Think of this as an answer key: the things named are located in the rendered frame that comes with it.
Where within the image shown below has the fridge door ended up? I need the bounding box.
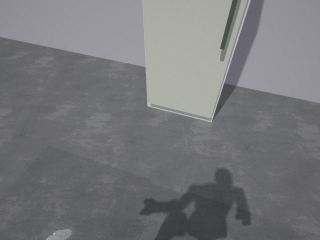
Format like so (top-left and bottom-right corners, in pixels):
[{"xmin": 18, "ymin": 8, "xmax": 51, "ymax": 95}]
[{"xmin": 143, "ymin": 0, "xmax": 247, "ymax": 118}]

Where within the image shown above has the handle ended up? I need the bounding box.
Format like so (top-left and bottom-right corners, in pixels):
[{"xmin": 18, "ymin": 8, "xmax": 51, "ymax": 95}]
[{"xmin": 220, "ymin": 0, "xmax": 238, "ymax": 50}]

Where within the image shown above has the left robot hand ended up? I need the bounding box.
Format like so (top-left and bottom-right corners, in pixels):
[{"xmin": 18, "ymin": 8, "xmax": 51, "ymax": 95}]
[{"xmin": 46, "ymin": 229, "xmax": 72, "ymax": 240}]

